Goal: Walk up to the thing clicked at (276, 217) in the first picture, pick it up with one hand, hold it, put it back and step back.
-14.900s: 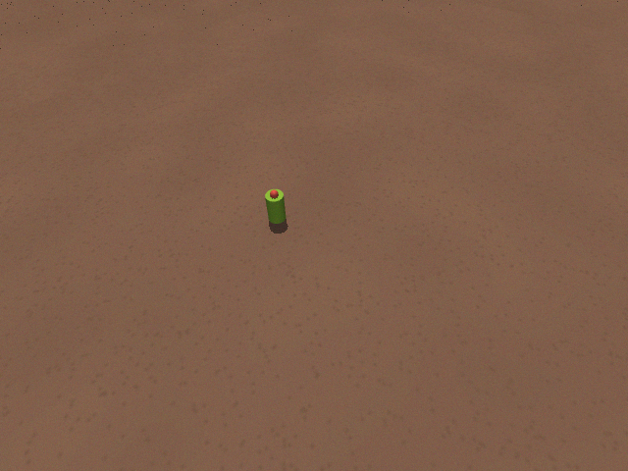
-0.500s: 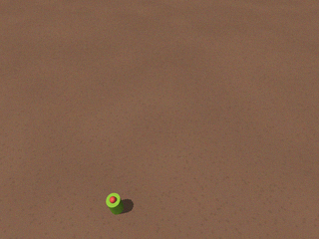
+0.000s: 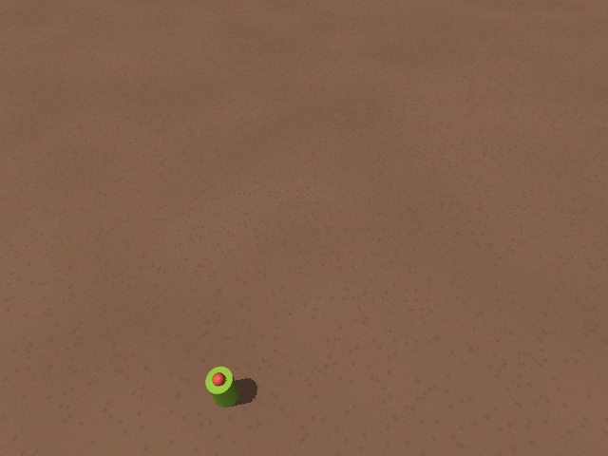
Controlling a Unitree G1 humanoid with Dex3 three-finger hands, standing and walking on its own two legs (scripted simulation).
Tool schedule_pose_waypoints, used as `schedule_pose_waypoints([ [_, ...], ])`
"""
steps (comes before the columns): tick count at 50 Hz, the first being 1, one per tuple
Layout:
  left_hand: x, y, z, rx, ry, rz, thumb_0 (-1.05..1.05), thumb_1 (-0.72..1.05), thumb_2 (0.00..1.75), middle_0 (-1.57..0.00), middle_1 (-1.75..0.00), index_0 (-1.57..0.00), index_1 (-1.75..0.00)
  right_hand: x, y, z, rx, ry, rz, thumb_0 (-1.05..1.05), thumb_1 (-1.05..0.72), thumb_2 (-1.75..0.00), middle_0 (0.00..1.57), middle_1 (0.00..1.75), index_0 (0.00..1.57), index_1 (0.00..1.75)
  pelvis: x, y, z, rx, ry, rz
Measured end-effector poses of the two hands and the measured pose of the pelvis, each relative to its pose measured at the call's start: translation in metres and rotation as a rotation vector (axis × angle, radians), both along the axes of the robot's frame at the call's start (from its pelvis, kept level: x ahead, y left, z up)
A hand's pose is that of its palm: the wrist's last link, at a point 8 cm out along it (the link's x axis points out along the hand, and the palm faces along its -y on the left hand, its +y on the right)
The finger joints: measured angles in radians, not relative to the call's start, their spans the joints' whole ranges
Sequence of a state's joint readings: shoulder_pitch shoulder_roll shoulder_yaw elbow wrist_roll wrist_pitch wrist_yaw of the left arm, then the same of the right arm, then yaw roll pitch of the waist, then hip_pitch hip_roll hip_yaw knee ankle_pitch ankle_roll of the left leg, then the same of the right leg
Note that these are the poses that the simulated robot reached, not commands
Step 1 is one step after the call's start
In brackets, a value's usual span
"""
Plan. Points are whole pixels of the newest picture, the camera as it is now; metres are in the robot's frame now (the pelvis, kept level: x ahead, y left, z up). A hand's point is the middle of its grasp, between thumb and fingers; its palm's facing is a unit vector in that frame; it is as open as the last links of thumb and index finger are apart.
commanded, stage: stand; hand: left
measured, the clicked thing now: (222, 386) +0.44 +0.27 -0.70
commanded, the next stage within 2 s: walk up in 0.46 s
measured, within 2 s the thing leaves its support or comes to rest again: neither
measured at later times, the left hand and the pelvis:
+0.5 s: hand out of the picture +0.07 +0.25 -0.16, palm faces -0.02 -0.94 -0.34, open 7.4 cm; pelvis +0.00 +0.00 +0.00, yaw +0 degrees
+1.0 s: hand out of the picture +0.06 +0.26 -0.15, palm faces +0.03 -0.92 -0.39, open 7.4 cm; pelvis +0.01 +0.00 +0.00, yaw +3 degrees
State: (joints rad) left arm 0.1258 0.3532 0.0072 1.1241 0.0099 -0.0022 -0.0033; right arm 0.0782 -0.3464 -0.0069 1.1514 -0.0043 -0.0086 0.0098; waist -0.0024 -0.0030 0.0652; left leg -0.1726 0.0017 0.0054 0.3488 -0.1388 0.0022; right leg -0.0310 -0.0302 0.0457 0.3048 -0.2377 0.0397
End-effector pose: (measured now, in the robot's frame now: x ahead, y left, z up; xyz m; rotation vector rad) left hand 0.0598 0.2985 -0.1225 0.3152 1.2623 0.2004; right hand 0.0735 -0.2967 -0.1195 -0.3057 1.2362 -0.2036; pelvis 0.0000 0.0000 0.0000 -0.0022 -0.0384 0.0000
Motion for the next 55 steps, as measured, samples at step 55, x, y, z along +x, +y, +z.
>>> schedule_pose_waypoints([
  [55,-0.007,0.011,0.004,0.047,-0.041,0.056,0.0,0.9,0.9,-0.2,-0.3,-0.21,-0.3,0.029,0.001,-0.008,0.014,-0.001,0.06,0.01,-0.91,-0.9,0.2,0.3,0.2,0.3,0.015,0.0,-0.007,-0.006,-0.01,0.055],
])
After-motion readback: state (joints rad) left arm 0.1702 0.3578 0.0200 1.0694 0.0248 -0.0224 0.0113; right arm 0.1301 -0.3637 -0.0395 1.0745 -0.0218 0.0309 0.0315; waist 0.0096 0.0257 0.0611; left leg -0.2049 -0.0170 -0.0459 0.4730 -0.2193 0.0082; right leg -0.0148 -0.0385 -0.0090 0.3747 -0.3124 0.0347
